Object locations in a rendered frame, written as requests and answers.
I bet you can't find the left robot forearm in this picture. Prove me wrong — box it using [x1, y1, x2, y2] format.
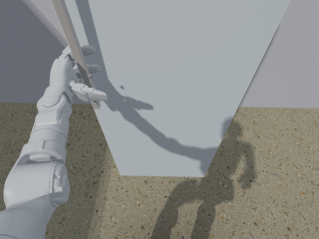
[3, 85, 73, 207]

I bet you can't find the left robot hand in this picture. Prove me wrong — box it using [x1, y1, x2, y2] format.
[49, 45, 108, 102]

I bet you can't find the fridge door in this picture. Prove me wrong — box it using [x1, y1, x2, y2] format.
[51, 0, 291, 177]

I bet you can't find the handle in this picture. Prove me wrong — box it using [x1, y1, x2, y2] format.
[51, 0, 101, 110]

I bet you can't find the robot left upper arm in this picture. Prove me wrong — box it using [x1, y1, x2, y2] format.
[0, 161, 70, 239]

